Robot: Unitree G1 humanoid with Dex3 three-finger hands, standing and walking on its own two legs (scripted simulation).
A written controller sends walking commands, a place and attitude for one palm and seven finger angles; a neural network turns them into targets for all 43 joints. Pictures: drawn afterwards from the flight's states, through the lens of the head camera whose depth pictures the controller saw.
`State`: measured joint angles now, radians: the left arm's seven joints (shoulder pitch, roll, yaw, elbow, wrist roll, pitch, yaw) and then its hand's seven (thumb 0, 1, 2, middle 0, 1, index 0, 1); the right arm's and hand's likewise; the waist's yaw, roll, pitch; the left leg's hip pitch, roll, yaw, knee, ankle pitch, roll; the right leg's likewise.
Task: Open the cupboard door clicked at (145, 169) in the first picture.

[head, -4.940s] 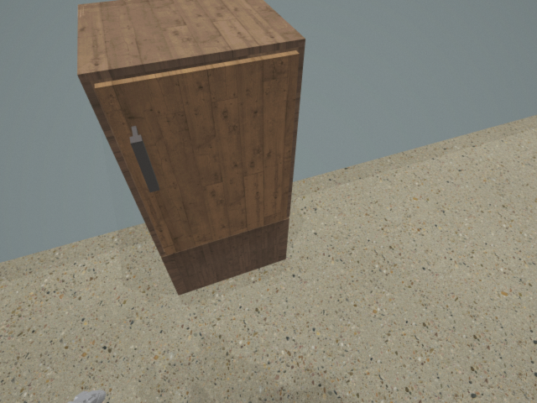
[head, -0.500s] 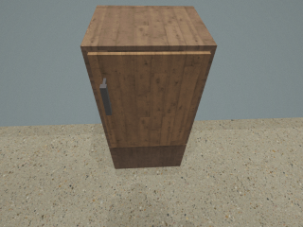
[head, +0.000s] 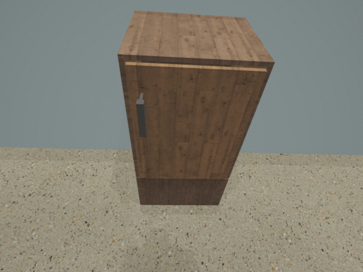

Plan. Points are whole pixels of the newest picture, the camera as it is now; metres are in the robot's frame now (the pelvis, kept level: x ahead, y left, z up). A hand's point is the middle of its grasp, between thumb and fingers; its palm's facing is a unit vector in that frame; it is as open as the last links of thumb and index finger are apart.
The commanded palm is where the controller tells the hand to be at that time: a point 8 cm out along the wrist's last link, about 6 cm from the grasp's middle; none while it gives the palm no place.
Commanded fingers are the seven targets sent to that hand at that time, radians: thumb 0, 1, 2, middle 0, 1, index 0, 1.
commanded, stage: shuffle to correct the standing spot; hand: left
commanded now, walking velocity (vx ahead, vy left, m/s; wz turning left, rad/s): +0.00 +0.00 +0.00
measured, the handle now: (142, 115) +0.60 +0.17 -0.02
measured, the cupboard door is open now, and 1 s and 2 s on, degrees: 0 0 0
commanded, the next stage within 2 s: come to a stop and stand still in 0.64 s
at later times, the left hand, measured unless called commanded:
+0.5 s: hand out of the picture -0.06 +0.14 -0.18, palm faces +0.10 -0.99 -0.14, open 7.4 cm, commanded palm none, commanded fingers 0.00 0.90 0.90 -0.20 -0.30 -0.20 -0.30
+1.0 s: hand out of the picture +0.06 +0.09 -0.17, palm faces +0.11 -0.98 -0.16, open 7.3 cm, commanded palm none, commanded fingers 0.00 0.90 0.90 -0.20 -0.30 -0.20 -0.30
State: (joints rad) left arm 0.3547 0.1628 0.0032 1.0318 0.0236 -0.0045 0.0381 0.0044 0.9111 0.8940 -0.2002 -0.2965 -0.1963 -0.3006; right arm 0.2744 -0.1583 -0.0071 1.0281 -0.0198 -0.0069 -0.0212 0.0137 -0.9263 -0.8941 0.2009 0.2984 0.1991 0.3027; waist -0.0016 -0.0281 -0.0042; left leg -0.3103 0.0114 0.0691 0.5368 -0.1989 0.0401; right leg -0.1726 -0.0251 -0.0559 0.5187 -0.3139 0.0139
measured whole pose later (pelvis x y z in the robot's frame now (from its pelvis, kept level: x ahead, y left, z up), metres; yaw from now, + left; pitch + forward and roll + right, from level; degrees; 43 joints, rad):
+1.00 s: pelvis +0.07 -0.06 +0.01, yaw +3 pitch -1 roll +1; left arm 0.34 0.12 0.02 1.04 0.02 -0.04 0.04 0.01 0.92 0.89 -0.20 -0.30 -0.20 -0.30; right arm 0.27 -0.14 -0.02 1.10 -0.02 0.01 -0.04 0.02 -0.94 -0.89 0.20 0.30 0.20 0.30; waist 0.01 -0.03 0.03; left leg -0.35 0.02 0.10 0.66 -0.33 -0.01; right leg -0.15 0.00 -0.15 0.47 -0.31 -0.06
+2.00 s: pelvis +0.08 -0.04 +0.00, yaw +1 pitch +0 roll +0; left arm 0.31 0.15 -0.02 1.06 0.01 -0.01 0.04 0.01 0.91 0.89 -0.20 -0.30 -0.20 -0.30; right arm 0.28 -0.15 0.02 1.10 -0.02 -0.01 -0.02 0.02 -0.92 -0.89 0.20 0.30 0.20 0.30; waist 0.00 -0.03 0.03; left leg -0.27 -0.01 0.13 0.48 -0.21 0.07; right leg -0.15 -0.01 -0.11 0.48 -0.33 -0.03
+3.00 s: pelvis +0.05 -0.08 -0.09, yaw +5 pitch +14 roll -3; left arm 0.33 0.27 0.24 0.12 -0.32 -0.51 -0.35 0.01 0.40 0.68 -0.24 -0.62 -0.23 -0.62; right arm 0.17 -0.24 0.01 0.57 0.02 -0.21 -0.07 0.01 -0.91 -0.89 0.20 0.30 0.20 0.30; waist 0.03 0.01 -0.14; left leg -0.99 0.04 -0.02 1.20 -0.45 0.01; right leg -0.83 0.06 -0.18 1.16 -0.59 -0.10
